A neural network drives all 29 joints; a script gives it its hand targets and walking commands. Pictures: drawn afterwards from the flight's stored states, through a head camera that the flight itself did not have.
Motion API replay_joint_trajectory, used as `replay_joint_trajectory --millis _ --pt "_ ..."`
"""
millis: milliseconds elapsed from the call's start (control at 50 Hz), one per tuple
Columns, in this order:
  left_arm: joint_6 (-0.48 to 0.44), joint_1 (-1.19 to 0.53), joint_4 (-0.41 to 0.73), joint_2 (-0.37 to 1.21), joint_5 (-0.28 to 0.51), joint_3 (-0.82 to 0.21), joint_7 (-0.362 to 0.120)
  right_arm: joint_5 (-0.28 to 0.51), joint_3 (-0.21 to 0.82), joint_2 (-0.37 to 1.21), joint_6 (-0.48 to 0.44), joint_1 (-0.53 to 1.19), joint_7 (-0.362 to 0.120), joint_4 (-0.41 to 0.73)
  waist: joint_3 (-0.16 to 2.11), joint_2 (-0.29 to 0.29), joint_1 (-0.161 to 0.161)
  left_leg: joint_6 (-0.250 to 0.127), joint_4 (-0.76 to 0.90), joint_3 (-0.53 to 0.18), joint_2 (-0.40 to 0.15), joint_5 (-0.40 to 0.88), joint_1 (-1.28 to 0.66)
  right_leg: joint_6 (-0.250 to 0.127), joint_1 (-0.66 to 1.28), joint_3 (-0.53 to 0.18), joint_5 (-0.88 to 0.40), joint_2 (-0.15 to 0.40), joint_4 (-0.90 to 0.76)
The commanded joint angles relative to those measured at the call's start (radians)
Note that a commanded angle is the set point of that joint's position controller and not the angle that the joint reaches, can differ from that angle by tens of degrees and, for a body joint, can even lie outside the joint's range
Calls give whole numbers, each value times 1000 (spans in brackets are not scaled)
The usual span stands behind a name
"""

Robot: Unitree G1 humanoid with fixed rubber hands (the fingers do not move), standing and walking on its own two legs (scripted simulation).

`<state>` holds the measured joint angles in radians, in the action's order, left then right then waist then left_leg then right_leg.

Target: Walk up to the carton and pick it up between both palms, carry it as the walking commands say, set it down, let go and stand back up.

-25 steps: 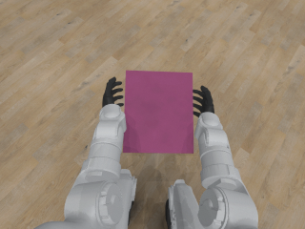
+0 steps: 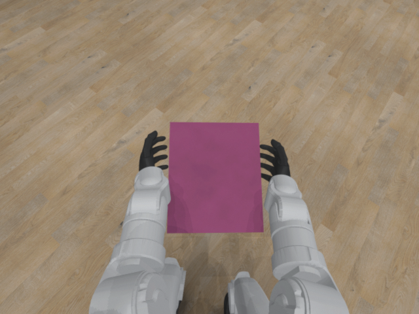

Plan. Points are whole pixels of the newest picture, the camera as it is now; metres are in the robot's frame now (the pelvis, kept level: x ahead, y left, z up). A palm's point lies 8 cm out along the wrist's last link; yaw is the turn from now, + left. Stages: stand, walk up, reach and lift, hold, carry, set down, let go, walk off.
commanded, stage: reach and lift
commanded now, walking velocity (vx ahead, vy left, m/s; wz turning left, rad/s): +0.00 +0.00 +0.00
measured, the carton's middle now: (212, 180) +0.41 +0.01 -0.11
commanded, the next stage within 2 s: none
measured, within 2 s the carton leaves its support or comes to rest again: neither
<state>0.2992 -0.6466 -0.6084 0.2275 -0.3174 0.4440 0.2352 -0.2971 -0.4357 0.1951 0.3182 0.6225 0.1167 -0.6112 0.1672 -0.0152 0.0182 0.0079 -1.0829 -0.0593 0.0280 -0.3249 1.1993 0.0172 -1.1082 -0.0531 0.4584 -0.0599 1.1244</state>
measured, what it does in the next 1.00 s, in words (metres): rises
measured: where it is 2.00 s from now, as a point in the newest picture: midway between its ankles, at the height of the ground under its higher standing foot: outside the picture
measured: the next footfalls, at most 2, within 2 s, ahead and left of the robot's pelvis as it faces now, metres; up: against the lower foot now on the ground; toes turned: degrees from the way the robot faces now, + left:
none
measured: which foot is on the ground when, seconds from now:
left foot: down 0.00-1.00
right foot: down 0.00-1.00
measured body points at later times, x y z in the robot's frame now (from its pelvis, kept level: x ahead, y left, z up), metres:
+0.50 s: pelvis +0.02 +0.00 +0.06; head +0.11 +0.01 +0.50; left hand +0.38 +0.14 +0.04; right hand +0.38 -0.13 +0.04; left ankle +0.09 +0.12 -0.64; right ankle +0.03 -0.13 -0.64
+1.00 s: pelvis +0.03 +0.00 +0.09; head +0.03 +0.00 +0.54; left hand +0.37 +0.14 +0.11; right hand +0.37 -0.13 +0.11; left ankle +0.09 +0.12 -0.64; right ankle +0.03 -0.13 -0.64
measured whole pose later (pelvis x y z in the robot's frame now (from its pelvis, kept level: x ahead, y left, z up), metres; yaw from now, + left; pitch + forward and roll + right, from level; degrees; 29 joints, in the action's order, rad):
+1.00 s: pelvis +0.03 +0.00 +0.09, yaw +0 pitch +1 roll +0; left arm 0.55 -0.42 -0.46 0.20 -0.32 0.32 0.08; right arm -0.29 -0.30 0.19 0.54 0.40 0.07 -0.48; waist 0.03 -0.02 0.02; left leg 0.01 -0.49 -0.05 0.02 -0.16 0.33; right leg 0.00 -0.26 -0.08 0.28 -0.03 0.53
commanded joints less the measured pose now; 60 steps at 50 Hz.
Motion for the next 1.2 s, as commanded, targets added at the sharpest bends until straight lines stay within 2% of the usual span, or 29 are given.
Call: replay_joint_trajectory --millis 0,300,520,820,1020,1180 --pt "9 -514 -145 1044 135 -566 -411 150 574 997 -48 656 -323 -21 673 16 1 -5 120 7 105 238 -658 -16 180 1 -209 -96 -214" --pt "27 -414 -87 1038 123 -593 -430 131 593 1008 -27 539 -329 9 546 14 -1 -8 303 -4 89 305 -843 -17 385 -21 -285 -77 -398" --pt "69 -330 -33 1063 144 -642 -434 154 640 1016 9 476 -339 70 487 16 0 -5 419 -11 78 357 -1014 -21 516 -25 -325 -66 -507" --pt "181 -250 28 1065 187 -651 -438 203 659 1041 110 408 -339 124 302 11 6 -3 558 -23 65 366 -1200 -31 693 -42 -330 -37 -663" --pt "276 -241 114 1050 254 -697 -449 251 692 1046 204 379 -333 202 221 11 -1 -4 621 -28 54 363 -1293 -37 804 -47 -336 -25 -732" --pt "362 -242 183 1032 288 -716 -449 284 711 1028 290 389 -338 268 148 9 9 -10 666 -34 46 327 -1339 -35 869 -52 -319 -13 -771"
